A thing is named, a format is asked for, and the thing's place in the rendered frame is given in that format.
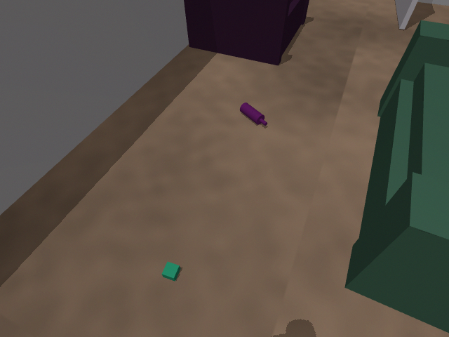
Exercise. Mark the armchair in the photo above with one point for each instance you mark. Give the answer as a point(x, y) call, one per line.
point(258, 30)

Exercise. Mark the sofa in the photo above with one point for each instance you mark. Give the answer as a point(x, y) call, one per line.
point(401, 258)

